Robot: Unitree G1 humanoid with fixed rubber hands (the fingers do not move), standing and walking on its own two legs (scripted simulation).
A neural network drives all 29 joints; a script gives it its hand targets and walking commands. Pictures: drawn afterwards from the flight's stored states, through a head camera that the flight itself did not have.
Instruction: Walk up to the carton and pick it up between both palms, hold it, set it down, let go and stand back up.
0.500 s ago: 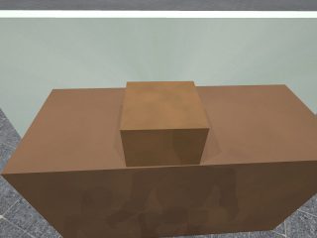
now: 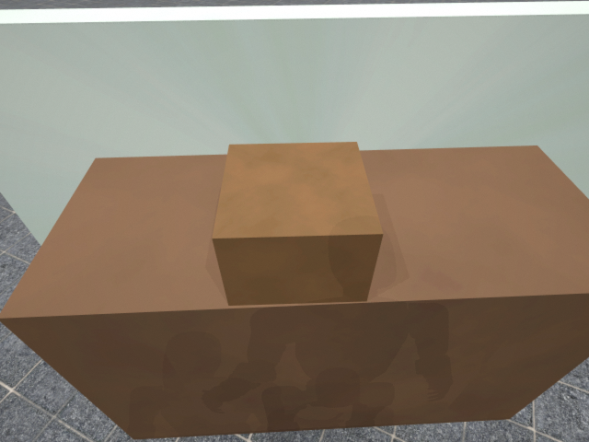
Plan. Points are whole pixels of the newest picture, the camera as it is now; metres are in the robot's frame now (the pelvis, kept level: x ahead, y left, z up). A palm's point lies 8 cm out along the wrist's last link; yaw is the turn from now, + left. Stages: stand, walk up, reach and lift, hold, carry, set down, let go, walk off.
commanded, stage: stand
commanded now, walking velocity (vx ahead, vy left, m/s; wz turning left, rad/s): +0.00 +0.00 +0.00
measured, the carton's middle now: (295, 220) +0.50 +0.00 +0.02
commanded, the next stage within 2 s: none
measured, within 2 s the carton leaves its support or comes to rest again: neither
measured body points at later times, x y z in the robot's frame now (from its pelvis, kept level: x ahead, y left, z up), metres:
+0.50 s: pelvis +0.03 +0.00 +0.00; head +0.02 -0.01 +0.45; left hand +0.09 +0.29 -0.13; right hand +0.07 -0.30 -0.13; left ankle +0.04 +0.13 -0.74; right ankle +0.02 -0.12 -0.74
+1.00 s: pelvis +0.05 +0.00 +0.00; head +0.05 -0.01 +0.45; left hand +0.11 +0.30 -0.13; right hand +0.12 -0.30 -0.13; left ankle +0.04 +0.13 -0.74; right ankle +0.02 -0.12 -0.74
